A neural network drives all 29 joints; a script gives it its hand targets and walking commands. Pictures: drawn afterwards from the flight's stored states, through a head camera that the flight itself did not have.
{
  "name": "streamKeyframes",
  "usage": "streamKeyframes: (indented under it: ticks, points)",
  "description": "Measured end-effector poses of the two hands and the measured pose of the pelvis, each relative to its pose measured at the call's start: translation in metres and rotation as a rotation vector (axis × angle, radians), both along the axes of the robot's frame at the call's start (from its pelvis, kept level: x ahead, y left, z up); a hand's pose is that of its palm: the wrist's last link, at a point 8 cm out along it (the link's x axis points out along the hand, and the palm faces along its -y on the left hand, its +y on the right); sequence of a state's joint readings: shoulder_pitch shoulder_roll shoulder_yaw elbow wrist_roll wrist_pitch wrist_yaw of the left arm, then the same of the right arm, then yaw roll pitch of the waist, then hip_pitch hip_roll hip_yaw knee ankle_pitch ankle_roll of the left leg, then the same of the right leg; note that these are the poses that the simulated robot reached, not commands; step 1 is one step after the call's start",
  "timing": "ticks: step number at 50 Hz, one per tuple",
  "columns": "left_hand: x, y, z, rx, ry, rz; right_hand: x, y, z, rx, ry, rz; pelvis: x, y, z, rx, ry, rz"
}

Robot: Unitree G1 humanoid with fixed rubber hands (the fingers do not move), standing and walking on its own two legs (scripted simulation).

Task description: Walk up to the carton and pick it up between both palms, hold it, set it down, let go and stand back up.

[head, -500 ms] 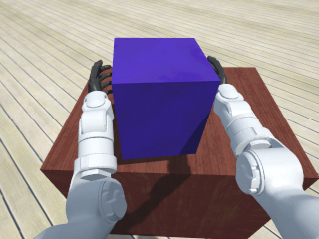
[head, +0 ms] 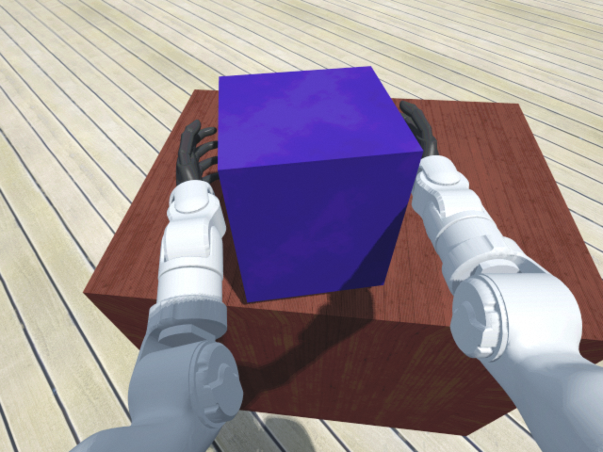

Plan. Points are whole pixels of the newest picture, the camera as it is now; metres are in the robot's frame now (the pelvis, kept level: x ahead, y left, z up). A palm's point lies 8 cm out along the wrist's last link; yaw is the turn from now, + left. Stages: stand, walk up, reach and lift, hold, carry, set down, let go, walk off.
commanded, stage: set down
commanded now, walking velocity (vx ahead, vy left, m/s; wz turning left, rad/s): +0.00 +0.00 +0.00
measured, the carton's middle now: (307, 188) +0.44 +0.08 +0.10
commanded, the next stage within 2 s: none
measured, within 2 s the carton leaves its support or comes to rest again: rests again in 0.44 s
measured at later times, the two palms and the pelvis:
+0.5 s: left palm (200, 196) +0.39 +0.22 +0.12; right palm (413, 164) +0.48 -0.07 +0.13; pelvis +0.00 +0.00 +0.00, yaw -1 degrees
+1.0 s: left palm (200, 199) +0.39 +0.22 +0.12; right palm (413, 169) +0.48 -0.07 +0.12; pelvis +0.00 +0.01 +0.00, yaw -2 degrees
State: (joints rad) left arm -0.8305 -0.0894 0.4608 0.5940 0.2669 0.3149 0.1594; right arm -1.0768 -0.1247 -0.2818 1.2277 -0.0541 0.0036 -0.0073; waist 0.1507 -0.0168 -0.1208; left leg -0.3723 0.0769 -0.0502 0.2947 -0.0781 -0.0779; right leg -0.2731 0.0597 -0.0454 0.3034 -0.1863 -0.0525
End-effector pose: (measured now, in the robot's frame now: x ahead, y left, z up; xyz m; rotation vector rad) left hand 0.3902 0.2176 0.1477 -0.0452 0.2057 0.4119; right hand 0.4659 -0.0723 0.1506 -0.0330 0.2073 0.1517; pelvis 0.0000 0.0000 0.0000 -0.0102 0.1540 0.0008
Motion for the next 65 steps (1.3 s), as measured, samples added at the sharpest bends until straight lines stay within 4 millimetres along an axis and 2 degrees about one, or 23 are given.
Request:
streamKeyframes:
  ticks: [10,27,45,65]
  points:
    - [0.003,-0.005,-0.008,0.0,0.015,0.015,0.007,-0.005,-0.011,-0.007,0.011,0.018,-0.001,0.0,-0.001,0.003,0.042,-0.018]
    - [0.003,-0.001,-0.029,-0.014,0.012,0.053,0.018,0.004,-0.024,-0.005,0.002,0.054,-0.001,0.001,-0.002,0.003,0.101,-0.016]
    - [0.002,0.0,-0.031,-0.007,-0.002,0.043,0.013,0.003,-0.027,0.012,-0.012,0.038,-0.003,0.008,-0.002,0.004,0.088,-0.029]
    - [-0.001,-0.001,-0.033,0.001,-0.016,0.043,0.009,0.002,-0.029,0.02,-0.027,0.037,0.001,0.008,0.0,0.01,0.056,-0.033]
